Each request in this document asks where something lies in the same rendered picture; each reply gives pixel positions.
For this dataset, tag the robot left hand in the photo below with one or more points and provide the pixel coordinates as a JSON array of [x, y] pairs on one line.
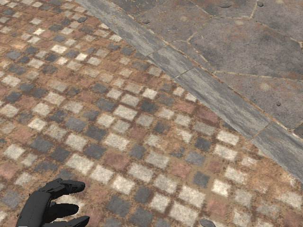
[[40, 210]]

